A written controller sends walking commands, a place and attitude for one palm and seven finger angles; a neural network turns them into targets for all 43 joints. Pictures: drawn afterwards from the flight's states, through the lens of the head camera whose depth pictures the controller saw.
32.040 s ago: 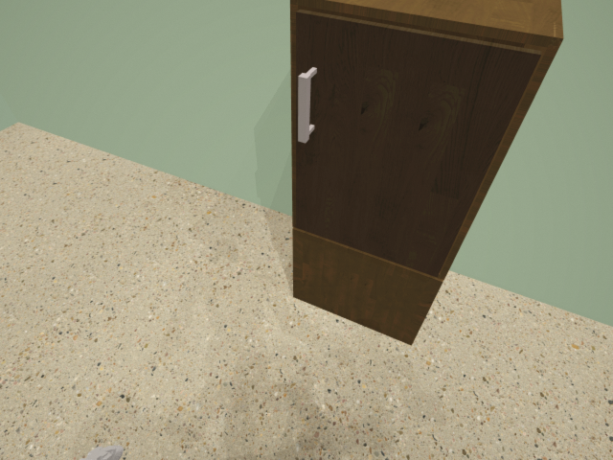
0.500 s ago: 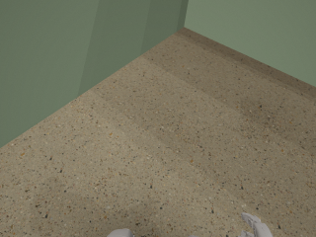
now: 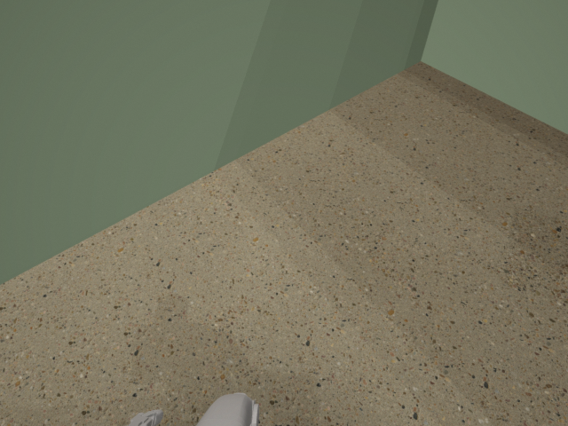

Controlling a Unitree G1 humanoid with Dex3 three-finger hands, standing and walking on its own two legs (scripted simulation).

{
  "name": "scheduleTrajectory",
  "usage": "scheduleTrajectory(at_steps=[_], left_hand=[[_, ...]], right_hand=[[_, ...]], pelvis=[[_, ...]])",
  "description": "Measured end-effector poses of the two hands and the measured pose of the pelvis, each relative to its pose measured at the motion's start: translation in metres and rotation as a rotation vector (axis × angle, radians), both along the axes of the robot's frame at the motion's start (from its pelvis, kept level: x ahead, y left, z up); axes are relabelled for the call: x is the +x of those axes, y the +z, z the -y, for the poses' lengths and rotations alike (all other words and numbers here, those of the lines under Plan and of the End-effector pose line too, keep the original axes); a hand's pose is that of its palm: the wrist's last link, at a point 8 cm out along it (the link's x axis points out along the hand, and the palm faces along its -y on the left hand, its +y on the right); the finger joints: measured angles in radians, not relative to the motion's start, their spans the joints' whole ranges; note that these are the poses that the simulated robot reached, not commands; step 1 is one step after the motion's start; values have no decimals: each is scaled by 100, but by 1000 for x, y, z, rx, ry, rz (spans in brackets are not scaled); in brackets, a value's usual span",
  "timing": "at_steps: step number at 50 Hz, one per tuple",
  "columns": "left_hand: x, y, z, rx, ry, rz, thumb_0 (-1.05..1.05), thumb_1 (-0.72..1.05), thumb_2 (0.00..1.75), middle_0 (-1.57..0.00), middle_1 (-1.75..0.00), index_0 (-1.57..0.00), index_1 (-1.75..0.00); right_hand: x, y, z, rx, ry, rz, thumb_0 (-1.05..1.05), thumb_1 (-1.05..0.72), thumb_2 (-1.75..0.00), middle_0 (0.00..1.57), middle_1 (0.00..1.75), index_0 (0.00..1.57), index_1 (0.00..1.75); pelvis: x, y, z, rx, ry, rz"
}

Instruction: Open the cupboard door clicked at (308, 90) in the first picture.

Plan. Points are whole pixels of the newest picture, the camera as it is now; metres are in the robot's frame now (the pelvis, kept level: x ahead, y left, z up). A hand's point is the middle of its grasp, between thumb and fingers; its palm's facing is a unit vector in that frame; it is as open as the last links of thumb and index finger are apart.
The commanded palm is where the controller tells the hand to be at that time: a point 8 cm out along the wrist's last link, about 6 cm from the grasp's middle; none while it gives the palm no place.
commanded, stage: turn to face it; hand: left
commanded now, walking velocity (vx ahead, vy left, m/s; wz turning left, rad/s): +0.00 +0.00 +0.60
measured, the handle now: out of the picture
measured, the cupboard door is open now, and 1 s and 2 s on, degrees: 41 41 41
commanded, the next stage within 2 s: none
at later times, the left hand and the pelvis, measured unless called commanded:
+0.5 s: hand out of the picture +0.03 +0.26 -0.17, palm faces +0.32 -0.91 -0.25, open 7.4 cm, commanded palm none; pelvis +0.00 +0.02 +0.00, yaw +17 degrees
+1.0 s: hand out of the picture -0.06 +0.18 -0.18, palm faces +0.60 -0.77 -0.21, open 7.4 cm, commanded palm none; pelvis +0.01 -0.01 -0.01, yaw +37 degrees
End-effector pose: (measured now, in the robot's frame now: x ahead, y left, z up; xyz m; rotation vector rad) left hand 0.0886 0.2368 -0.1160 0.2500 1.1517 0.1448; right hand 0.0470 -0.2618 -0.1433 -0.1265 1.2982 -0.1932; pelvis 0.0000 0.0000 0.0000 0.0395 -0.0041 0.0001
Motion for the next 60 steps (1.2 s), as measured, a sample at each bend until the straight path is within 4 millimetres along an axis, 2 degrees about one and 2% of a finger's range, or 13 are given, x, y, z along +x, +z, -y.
scheduleTrajectory(at_steps=[6, 13, 17, 22, 27, 32, 35, 40, 44, 47, 51, 54, 60], left_hand=[[-33, -10, -3, -33, 105, -29, 1, 91, 90, -21, -30, -20, -30], [-84, -43, -41, -58, 247, -88, 1, 91, 90, -21, -30, -20, -30], [-96, -41, -57, -44, 301, -115, 1, 91, 90, -20, -30, -20, -29], [-91, -24, -64, -33, 340, -53, 1, 91, 90, -20, -29, -20, -29], [-82, -13, -56, -11, 367, -5, 1, 91, 90, -20, -29, -19, -29], [-79, -9, -36, 26, 399, 39, 1, 91, 90, -20, -29, -20, -29], [-90, -5, -18, 34, 433, 34, 1, 91, 90, -20, -30, -20, -29], [-116, -2, 8, -2, 513, -16, 1, 90, 90, -20, -30, -20, -29], [-138, -9, 22, -42, 578, -45, 1, 90, 90, -21, -30, -20, -29], [-159, -18, 25, -66, 638, -61, 1, 90, 90, -21, -30, -20, -30], [-195, -39, 20, -96, 722, -86, 1, 90, 90, -21, -30, -20, -30], [-216, -48, 11, -99, 774, -125, 1, 90, 90, -21, -30, -20, -29], [-218, -31, -9, -62, 830, -69, 1, 91, 90, -20, -29, -20, -29]], right_hand=[[34, 11, -5, -21, 111, 3, 0, -91, -90, 19, 30, 19, 30], [95, 14, -40, -75, 267, 123, 0, -91, -90, 19, 30, 19, 30], [105, 25, -56, -89, 323, 153, 0, -91, -90, 20, 30, 20, 30], [104, 28, -63, -80, 371, 123, 0, -90, -90, 20, 30, 20, 30], [102, 20, -56, -54, 402, 80, 0, -90, -90, 20, 30, 20, 30], [109, -1, -38, -21, 424, 41, 0, -90, -90, 20, 30, 20, 30], [119, -7, -31, -14, 448, 17, 0, -90, -90, 20, 30, 20, 30], [140, 2, -33, -12, 511, 2, 0, -91, -90, 20, 30, 20, 30], [161, 10, -49, -19, 583, 11, 0, -91, -90, 20, 30, 19, 30], [179, 13, -71, -27, 654, 37, 0, -91, -90, 19, 30, 19, 30], [202, 13, -111, -40, 751, 118, 0, -91, -90, 19, 30, 19, 30], [210, 18, -134, -43, 801, 173, 0, -91, -90, 20, 30, 19, 30], [204, 28, -149, -51, 862, 167, 0, -90, -90, 20, 30, 20, 30]], pelvis=[[1, 2, 1, 4, 87, -3], [-2, -17, -21, -28, 183, -7], [-3, -12, -24, -41, 217, -4], [-3, -2, -23, -57, 269, -6], [0, -1, -11, -54, 321, -12], [8, -11, 11, -36, 387, -23], [9, -9, 19, -32, 433, -9], [15, 0, 23, -9, 505, -2], [16, 2, 22, -1, 563, -5], [15, 0, 17, -5, 605, -2], [9, -14, 1, -28, 661, 1], [5, -18, -4, -28, 690, 2], [3, -5, -6, -53, 752, 7]])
